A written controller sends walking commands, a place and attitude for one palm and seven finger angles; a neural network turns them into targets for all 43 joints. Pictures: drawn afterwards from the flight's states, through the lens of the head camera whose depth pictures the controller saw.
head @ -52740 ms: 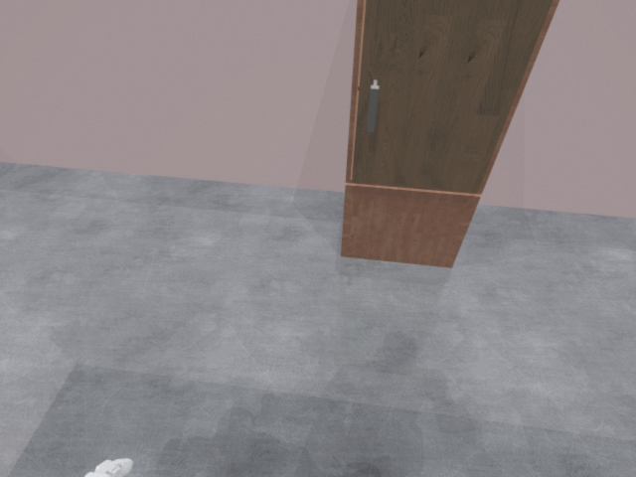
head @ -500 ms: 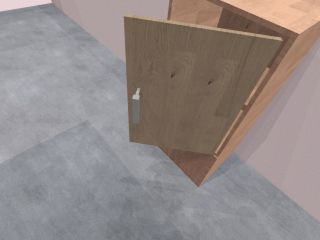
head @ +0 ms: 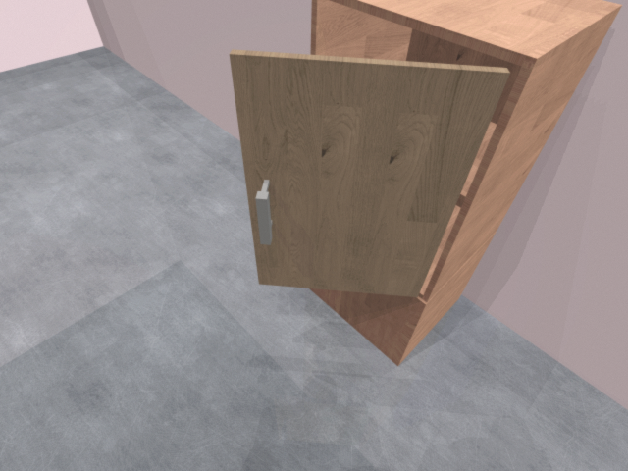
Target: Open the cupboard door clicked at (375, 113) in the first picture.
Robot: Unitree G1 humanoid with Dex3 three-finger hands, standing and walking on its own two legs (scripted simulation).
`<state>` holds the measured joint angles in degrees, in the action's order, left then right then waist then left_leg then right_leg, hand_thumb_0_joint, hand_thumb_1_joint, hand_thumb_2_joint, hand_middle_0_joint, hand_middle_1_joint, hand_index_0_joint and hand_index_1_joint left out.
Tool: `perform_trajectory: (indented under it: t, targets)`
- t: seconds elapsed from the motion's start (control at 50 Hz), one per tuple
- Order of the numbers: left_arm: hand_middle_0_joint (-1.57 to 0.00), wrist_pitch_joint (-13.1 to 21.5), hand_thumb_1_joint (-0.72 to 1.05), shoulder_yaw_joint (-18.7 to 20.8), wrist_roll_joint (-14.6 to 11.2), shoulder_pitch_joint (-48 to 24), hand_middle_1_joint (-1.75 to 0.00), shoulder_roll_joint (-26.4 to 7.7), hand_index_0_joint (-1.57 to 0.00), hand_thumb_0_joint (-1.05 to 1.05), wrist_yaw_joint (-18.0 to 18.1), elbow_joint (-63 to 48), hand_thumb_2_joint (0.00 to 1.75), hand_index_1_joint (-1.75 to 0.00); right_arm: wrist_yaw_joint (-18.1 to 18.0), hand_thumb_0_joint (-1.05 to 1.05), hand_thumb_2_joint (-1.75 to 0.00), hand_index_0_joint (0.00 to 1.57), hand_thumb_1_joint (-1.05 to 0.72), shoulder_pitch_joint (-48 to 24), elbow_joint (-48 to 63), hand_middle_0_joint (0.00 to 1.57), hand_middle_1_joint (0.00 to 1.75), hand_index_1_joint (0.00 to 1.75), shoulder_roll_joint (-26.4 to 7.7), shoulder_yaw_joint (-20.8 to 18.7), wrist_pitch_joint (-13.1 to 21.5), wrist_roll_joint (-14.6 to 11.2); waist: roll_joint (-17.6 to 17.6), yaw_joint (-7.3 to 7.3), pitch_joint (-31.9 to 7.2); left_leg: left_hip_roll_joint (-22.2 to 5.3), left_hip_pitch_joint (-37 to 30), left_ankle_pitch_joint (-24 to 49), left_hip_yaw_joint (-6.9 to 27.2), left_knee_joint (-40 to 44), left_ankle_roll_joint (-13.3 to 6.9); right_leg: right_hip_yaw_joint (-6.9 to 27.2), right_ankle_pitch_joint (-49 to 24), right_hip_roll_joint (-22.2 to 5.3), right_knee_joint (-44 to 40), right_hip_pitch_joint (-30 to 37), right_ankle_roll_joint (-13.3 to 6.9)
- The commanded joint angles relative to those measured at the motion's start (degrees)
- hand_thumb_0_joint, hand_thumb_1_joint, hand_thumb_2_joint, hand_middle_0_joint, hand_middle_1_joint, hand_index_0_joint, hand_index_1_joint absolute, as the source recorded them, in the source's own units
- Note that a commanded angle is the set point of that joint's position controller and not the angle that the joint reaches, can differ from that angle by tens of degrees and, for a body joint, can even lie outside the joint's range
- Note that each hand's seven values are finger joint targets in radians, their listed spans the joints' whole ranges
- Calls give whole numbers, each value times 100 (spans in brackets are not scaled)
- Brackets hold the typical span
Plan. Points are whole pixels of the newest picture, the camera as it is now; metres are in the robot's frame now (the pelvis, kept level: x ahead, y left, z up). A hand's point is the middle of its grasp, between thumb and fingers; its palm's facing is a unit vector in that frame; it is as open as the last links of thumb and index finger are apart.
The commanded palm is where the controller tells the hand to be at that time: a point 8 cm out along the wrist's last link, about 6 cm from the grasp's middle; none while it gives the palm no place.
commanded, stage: come to a stop and stand still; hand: left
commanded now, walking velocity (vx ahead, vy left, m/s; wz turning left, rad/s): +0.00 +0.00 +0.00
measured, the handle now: (266, 212) +0.60 +0.13 -0.06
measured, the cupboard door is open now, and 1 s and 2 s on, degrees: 41 41 41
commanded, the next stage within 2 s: look again from close up in 0.16 s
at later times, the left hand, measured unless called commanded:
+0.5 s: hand out of the picture +0.00 +0.19 -0.18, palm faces +0.05 -0.97 -0.24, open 7.4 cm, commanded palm none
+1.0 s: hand out of the picture +0.02 +0.22 -0.17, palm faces +0.02 -0.97 -0.26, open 7.4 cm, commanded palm none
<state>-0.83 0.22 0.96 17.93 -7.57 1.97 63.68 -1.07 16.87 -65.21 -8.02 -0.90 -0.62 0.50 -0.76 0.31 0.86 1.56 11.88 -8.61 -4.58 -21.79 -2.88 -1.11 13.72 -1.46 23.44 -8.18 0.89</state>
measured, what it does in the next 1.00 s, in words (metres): stands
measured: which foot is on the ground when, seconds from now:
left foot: down 0.00-1.00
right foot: down 0.00-1.00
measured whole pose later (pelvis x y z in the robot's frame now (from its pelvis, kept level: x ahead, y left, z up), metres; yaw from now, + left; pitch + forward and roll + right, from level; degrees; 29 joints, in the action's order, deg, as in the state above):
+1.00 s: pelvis -0.02 +0.01 +0.00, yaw +1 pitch -2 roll -1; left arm -0.4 -0.1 1.2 14.8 -14.9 1.2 58.8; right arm 0.0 10.6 -59.6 -14.2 -0.3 0.3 0.9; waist -0.5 -0.1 0.1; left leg 1.7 14.0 -7.8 -3.2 -23.7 -3.4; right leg -2.5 12.4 -1.6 23.6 -8.9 1.3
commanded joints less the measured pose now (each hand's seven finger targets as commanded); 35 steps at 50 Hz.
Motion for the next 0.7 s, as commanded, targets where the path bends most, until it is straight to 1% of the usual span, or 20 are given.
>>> perform_trajectory:
  t: [0.0,0.04,0.08,0.14,0.22,0.24,0.26,0.28,0.32,0.34,0.38,0.4,0.42,0.44,0.46,0.52,0.54,0.62,0.64,0.68]
  targets:
    - [-20,84,90,102,15,523,-30,-498,-20,0,25,-116,90,-30,-40,0,-90,20,-90,260,128,20,30,30,-531,-83,69,33,167,-46,576,-688,254,-1393,942,838,150,423,654,-408,-580,-635,-171]
    - [-20,93,90,101,18,588,-30,-462,-20,0,27,-111,90,-30,-45,0,-90,20,-90,335,124,20,30,30,-508,-90,77,25,78,-60,531,-703,276,-1375,951,814,133,403,586,-400,-565,-591,-176]
    - [-20,107,90,106,12,620,-30,-404,-20,0,30,-104,90,-30,-56,0,-90,20,-90,412,91,20,30,30,-448,-90,94,27,136,-47,473,-704,265,-1279,940,795,139,409,503,-405,-542,-575,-192]
    - [-20,124,90,97,12,672,-30,-355,-20,0,39,-70,90,-30,-65,0,-90,20,-90,491,62,20,30,30,-396,-85,102,17,33,-48,548,-713,267,-1154,916,726,135,416,439,-405,-553,-636,-205]
    - [-20,136,90,95,8,743,-30,-284,-20,0,46,-40,90,-30,-78,0,-90,20,-90,585,36,20,30,30,-342,-90,114,18,66,-30,544,-720,258,-1131,930,723,136,441,414,-386,-513,-701,-215]
    - [-20,292,90,-11,98,207,-30,-1490,-20,0,33,-634,90,-30,23,0,-90,20,-90,120,850,20,30,30,-1226,-98,218,66,282,161,1051,-382,732,-504,862,369,201,123,331,-248,-261,-675,-359]
    - [-20,296,90,161,47,388,-30,-1105,-20,0,81,-628,90,-30,-18,0,-90,20,-90,-157,887,20,30,30,-1091,-255,322,91,-71,-112,286,-678,606,-1016,1024,14,95,441,757,-414,-43,-736,-382]
    - [-20,327,90,171,82,385,-30,-997,-20,0,91,-567,90,-30,-51,0,-90,20,-90,-97,840,20,30,30,-1055,-317,329,86,-7,31,-58,-655,545,-910,986,-156,69,490,693,-499,-95,-656,-433]
    - [-20,320,90,174,41,348,-30,-990,-20,0,71,-680,90,-30,-57,0,-90,20,-90,128,884,20,30,30,-959,-315,292,67,112,105,-351,-596,359,-852,977,-383,40,566,856,-544,-127,-780,-473]
    - [-20,295,90,153,35,389,-30,-932,-20,0,80,-724,90,-30,-46,0,-90,20,-90,164,915,20,30,30,-816,-248,251,84,-97,102,-260,-559,483,-845,952,-511,6,627,884,-574,-231,-787,-478]
    - [-20,289,90,194,38,232,-30,-1008,-20,0,80,-791,90,-30,-36,0,-90,20,-90,135,955,20,30,30,-855,-286,230,69,-94,140,52,-531,527,-686,879,-571,17,678,917,-588,-231,-1047,-509]
    - [-20,297,90,211,39,156,-30,-1078,-20,0,79,-850,90,-30,-37,0,-90,20,-90,109,990,20,30,30,-966,-288,244,61,-33,138,186,-576,556,-578,910,-486,-2,638,753,-533,-157,-1059,-519]
    - [-20,300,90,222,42,154,-30,-1127,-20,0,73,-877,90,-30,-37,0,-90,20,-90,44,1018,20,30,30,-1050,-299,269,52,140,93,185,-630,541,-409,969,-402,-30,565,480,-477,-57,-971,-498]
    - [-20,300,90,207,49,174,-30,-1125,-20,0,65,-891,90,-30,-28,0,-90,20,-90,-4,1025,20,30,30,-1032,-271,273,56,216,47,194,-675,523,-358,1011,-319,-50,519,336,-431,-44,-874,-474]
    - [-20,299,90,223,46,135,-30,-1197,-20,0,60,-897,90,-30,-26,0,-90,20,-90,-98,1051,20,30,30,-1138,-280,283,51,244,33,279,-697,564,-312,1048,-243,-56,477,192,-392,12,-831,-449]
    - [-20,295,90,259,42,13,-30,-1389,-20,0,36,-957,90,-30,-19,0,-90,20,-90,-358,1140,20,30,30,-1422,-298,309,46,128,-22,219,-770,533,-169,1132,-74,-87,416,-56,-364,61,-630,-395]
    - [-20,291,90,243,41,40,-30,-1359,-20,0,26,-971,90,-30,-11,0,-90,20,-90,-374,1151,20,30,30,-1367,-261,303,51,43,-46,178,-765,514,-83,1087,-109,-98,405,-145,-393,6,-553,-390]
    - [-20,273,90,242,34,-188,-30,-1540,-20,0,-9,-1046,90,-30,16,0,-90,20,-90,-644,1205,20,30,30,-1561,-251,292,57,102,-28,79,-752,314,-135,1073,26,-52,422,-92,-437,-111,-528,-356]
    - [-20,272,90,231,42,-211,-30,-1547,-20,0,-14,-1060,90,-30,26,0,-90,20,-90,-654,1196,20,30,30,-1534,-225,292,58,71,-35,-8,-756,268,6,1068,12,-51,413,-197,-439,-134,-437,-353]
    - [-20,255,90,224,38,-305,-30,-1604,-20,0,-34,-1061,90,-30,37,0,-90,20,-90,-795,1192,20,30,30,-1618,-214,284,63,169,-37,18,-761,239,-142,1060,118,-21,406,-123,-457,-196,-444,-334]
